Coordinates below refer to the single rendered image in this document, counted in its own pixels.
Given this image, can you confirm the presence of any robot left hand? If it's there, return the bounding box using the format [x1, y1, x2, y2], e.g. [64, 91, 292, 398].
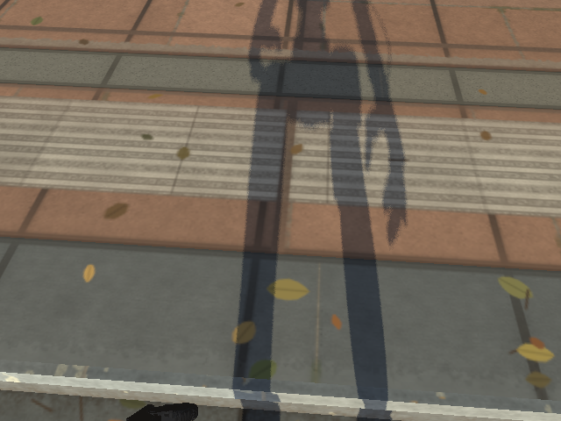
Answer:
[126, 403, 198, 421]

